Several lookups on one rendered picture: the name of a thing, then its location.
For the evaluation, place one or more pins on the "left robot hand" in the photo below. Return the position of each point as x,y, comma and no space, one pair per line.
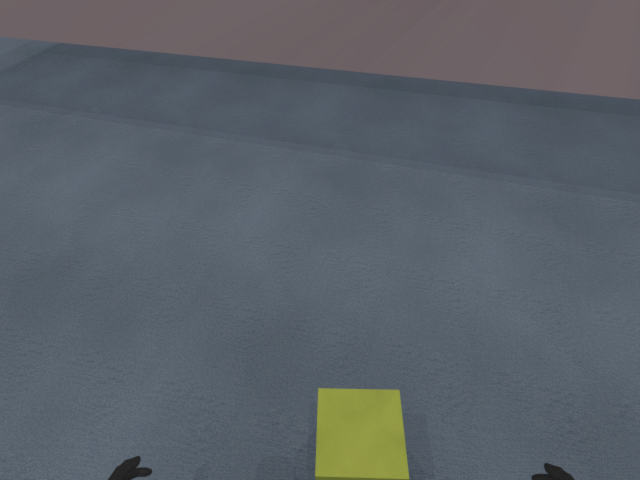
127,470

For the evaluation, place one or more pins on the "carton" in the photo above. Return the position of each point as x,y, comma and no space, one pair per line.
360,435

